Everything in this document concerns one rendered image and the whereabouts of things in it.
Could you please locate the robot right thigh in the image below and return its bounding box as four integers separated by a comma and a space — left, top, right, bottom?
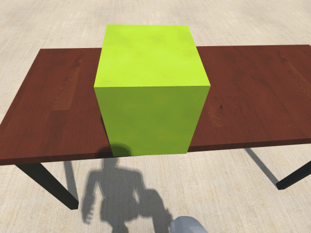
171, 216, 208, 233

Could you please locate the table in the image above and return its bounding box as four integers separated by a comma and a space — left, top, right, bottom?
0, 45, 311, 210

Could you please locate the carton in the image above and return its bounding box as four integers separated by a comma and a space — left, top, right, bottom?
94, 24, 211, 157

